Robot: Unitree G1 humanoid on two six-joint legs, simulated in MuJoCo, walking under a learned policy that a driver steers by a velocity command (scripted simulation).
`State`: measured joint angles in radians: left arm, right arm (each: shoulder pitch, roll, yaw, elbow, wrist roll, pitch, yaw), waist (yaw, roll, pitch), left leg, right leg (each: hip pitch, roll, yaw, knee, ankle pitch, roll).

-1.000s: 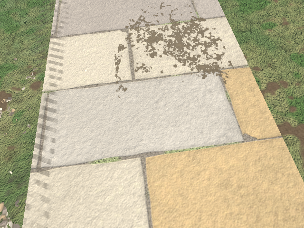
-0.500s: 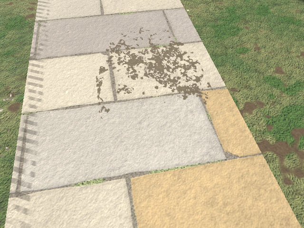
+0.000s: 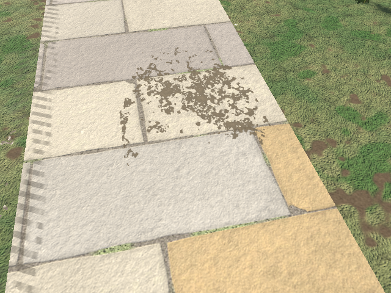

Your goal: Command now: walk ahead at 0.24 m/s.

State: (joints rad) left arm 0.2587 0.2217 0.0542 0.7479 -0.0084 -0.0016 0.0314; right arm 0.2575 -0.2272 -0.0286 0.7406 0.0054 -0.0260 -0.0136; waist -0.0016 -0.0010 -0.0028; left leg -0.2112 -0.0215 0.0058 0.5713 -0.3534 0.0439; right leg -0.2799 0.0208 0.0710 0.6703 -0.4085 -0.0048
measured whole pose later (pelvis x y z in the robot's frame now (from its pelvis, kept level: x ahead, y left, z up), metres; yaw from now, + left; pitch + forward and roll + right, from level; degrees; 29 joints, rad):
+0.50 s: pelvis +0.18 -0.03 +0.01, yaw +1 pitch +2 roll -1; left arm 0.47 0.23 0.03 0.84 -0.01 -0.07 0.01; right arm 0.05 -0.26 -0.03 0.68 0.02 -0.08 0.05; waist 0.09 0.05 0.02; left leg -0.65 0.07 0.00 0.62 0.03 0.01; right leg 0.10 0.04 -0.01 0.18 -0.31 -0.03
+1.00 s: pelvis +0.46 +0.02 +0.01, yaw +1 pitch +1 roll +2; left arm 0.11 0.27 0.04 0.73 -0.01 -0.08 0.00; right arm 0.36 -0.27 -0.04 0.86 0.01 -0.09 0.02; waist -0.08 -0.05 0.02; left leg -0.02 -0.09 0.04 0.20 -0.20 0.07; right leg -0.68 -0.13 0.05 0.67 0.08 0.01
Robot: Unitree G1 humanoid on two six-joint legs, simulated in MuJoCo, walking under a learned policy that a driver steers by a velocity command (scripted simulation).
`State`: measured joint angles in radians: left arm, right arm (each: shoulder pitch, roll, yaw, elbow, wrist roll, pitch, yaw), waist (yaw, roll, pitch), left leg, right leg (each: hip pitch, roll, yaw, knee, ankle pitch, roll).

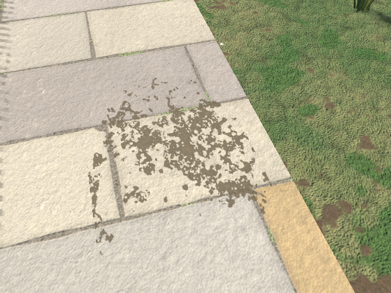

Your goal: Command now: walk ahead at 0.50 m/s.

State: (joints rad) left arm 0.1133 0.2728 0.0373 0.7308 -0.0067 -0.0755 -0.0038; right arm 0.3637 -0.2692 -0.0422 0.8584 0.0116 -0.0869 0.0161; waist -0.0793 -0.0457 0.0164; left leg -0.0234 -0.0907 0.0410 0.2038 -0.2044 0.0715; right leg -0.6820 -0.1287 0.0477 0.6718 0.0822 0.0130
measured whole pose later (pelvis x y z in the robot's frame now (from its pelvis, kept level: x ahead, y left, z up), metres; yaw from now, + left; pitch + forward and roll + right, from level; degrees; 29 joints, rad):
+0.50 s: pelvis +0.28 -0.06 +0.00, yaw +2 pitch +1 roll -2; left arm 0.33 0.27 0.04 0.85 0.01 -0.09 -0.01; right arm 0.15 -0.29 -0.04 0.79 0.01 -0.06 0.01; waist 0.05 0.05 0.01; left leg -0.69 0.12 -0.05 0.78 0.01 -0.01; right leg -0.04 0.07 -0.08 0.20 -0.18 -0.06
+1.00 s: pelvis +0.56 +0.04 +0.00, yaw +18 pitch +2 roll +0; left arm 0.09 0.30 0.04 0.71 0.02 -0.10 0.00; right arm 0.33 -0.28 -0.06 0.73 0.02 -0.05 0.00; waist -0.05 -0.03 0.03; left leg -0.18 -0.12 -0.10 0.33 -0.18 0.10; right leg -0.66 -0.09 0.09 0.81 -0.11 0.06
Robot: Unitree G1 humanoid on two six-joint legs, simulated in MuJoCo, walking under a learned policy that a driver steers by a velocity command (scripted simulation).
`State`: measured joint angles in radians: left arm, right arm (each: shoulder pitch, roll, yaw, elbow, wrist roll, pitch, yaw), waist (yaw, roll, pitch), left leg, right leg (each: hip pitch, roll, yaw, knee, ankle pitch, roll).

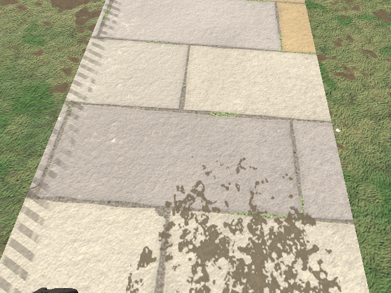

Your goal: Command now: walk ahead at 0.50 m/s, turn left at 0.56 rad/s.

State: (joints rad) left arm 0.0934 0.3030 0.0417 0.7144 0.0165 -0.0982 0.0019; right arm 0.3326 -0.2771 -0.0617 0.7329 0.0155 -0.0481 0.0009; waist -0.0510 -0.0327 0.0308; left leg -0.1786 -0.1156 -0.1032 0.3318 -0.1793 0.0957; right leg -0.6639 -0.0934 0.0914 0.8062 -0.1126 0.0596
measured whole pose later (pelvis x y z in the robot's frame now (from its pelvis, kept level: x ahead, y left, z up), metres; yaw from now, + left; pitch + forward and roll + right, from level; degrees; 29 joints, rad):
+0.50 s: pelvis +0.21 -0.05 +0.00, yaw +15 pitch +2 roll -1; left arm 0.19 0.27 0.05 0.80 0.00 -0.04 0.00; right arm 0.16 -0.30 -0.06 0.63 0.00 0.03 -0.02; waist 0.04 0.03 0.07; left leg -0.53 0.03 -0.06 0.82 -0.30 -0.06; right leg -0.24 -0.01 -0.08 0.38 -0.16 -0.03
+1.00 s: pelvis +0.26 +0.01 -0.01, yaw +16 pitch -1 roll -1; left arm 0.17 0.28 0.02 0.93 0.01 0.01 0.01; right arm 0.14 -0.23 -0.03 0.70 -0.01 0.02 0.00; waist 0.02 0.00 0.03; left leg -0.25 -0.03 -0.02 0.52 -0.25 0.03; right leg -0.14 -0.06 -0.05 0.47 -0.31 0.05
